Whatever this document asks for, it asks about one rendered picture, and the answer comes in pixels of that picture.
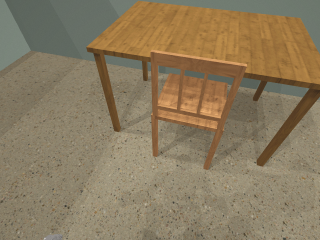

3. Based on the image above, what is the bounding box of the chair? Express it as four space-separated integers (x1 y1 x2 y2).
150 50 247 170

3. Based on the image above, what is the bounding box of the table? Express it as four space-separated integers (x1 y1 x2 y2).
86 1 320 167

